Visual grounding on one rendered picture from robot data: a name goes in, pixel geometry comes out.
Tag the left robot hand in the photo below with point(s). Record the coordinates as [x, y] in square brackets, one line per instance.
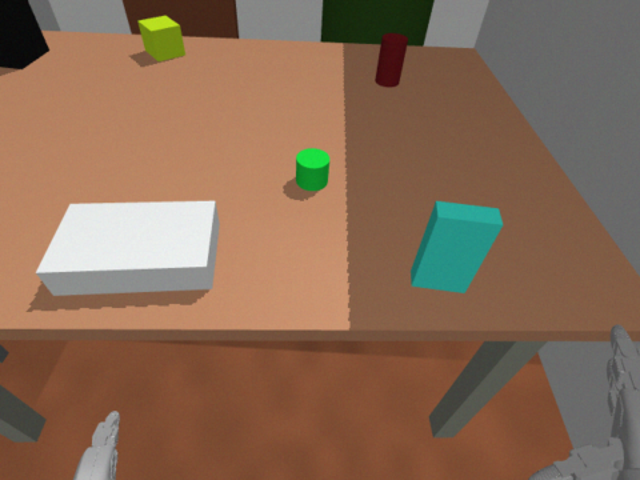
[99, 461]

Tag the right robot hand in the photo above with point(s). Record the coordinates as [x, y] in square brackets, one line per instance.
[623, 450]

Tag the table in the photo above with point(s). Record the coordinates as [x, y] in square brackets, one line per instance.
[97, 119]

